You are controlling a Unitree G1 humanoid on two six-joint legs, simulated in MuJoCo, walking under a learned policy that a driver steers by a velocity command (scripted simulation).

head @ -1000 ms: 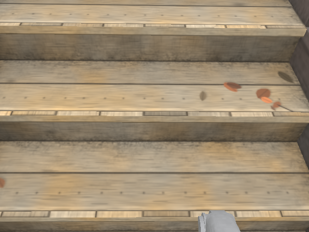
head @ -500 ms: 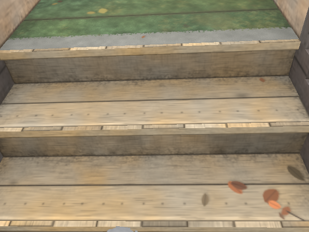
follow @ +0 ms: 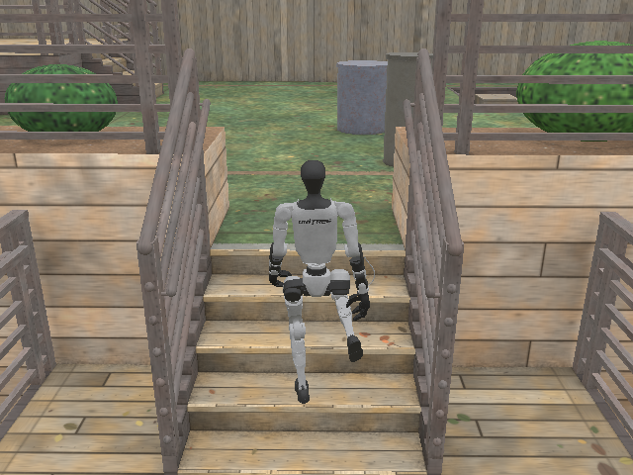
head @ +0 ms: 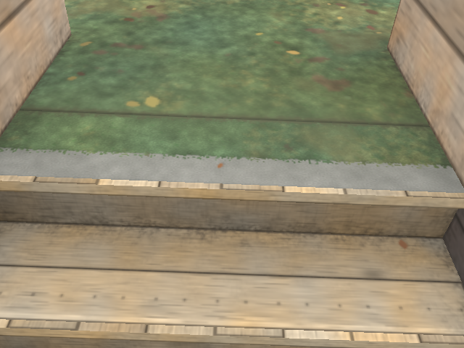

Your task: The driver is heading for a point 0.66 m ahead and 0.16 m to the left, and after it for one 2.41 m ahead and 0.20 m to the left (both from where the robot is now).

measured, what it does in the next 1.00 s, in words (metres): climbs, turning left: right foot 0.17 m higher, then left foot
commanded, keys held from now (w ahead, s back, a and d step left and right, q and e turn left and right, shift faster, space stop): w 0.04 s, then w+q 0.18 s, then q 0.72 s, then no key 0.06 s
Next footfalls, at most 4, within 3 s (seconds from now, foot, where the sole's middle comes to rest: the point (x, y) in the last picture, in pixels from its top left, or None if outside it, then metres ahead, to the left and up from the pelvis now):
0.28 right None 0.34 -0.12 -0.59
0.84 left None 0.38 0.17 -0.59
1.46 right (269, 308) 0.56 -0.06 -0.42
1.96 left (162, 268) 0.66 0.19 -0.42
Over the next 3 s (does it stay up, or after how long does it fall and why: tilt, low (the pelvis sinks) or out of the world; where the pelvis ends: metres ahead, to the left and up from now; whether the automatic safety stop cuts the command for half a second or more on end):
stays up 0.82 0.05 0.42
